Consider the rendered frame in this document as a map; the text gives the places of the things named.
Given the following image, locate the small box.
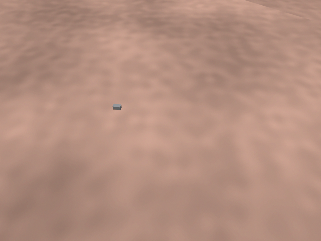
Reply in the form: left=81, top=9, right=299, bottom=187
left=113, top=104, right=122, bottom=110

